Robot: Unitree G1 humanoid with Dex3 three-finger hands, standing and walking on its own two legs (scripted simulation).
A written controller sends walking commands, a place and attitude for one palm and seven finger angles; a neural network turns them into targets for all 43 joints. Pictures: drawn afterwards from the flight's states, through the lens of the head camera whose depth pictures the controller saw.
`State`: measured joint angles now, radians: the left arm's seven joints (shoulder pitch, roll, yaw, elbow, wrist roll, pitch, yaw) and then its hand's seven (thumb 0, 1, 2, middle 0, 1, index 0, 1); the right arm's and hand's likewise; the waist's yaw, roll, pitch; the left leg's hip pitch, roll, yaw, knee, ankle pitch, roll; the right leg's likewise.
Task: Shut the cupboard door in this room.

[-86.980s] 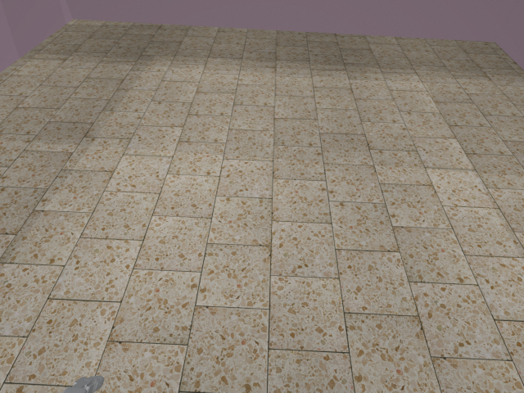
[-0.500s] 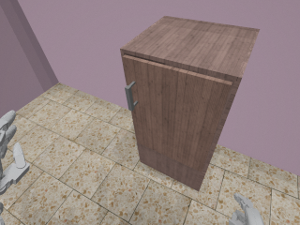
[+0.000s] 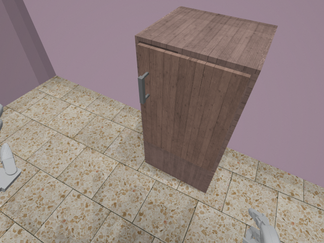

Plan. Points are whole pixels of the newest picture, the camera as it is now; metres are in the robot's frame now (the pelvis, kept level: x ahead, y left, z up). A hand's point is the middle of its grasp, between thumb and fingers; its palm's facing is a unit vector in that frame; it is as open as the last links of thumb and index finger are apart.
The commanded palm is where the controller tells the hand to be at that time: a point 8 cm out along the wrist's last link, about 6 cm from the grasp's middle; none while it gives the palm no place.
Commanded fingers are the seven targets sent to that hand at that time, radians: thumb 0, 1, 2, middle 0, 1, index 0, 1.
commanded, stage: step back with the hand held close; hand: left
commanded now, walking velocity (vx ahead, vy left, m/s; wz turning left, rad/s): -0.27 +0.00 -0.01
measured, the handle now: (144, 88) +0.71 +0.12 -0.04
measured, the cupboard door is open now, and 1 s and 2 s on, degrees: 0 0 0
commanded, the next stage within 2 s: stop stepping back and stand still in 0.88 s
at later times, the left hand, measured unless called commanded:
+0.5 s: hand out of the picture +0.15 +0.28 +0.17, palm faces +0.47 -0.74 -0.48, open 7.4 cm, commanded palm +0.08 +0.30 +0.19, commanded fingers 0.00 0.90 0.90 -0.20 -0.30 -0.20 -0.30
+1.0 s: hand out of the picture +0.04 +0.29 +0.18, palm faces +0.53 -0.76 -0.39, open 7.4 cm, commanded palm -0.01 +0.32 +0.19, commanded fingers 0.00 0.90 0.90 -0.20 -0.30 -0.20 -0.30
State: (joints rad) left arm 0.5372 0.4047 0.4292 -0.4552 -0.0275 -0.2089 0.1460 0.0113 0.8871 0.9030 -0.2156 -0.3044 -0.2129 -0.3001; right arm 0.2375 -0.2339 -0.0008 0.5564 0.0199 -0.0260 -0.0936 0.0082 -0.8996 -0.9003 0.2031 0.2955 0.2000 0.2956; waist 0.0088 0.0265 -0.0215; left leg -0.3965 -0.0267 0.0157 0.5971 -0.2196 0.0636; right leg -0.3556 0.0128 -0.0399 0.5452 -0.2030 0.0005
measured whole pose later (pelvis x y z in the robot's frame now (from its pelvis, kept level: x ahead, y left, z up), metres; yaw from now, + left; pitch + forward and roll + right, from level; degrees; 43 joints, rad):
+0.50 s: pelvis -0.05 +0.00 -0.01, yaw +2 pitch +2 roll -3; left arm 0.53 0.44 0.49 -0.52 -0.03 -0.27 0.14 0.01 0.89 0.90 -0.21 -0.30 -0.21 -0.30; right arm 0.21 -0.21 -0.01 0.60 0.00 -0.08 -0.08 0.01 -0.90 -0.90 0.20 0.30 0.20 0.30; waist -0.01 0.00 0.01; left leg -0.53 0.00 0.00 0.64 -0.15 0.06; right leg -0.38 0.09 0.06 0.62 -0.27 0.01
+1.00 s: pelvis -0.13 +0.01 -0.01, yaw +4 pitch +2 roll -4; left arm 0.52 0.41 0.43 -0.55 -0.05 -0.27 0.15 0.01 0.89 0.90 -0.21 -0.30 -0.21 -0.30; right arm 0.17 -0.19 0.00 0.65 0.00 -0.10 -0.06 0.01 -0.90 -0.90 0.20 0.30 0.20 0.30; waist 0.04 0.01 -0.03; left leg -0.58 0.08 0.13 0.51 -0.10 0.00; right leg -0.22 0.08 0.05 0.56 -0.37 0.01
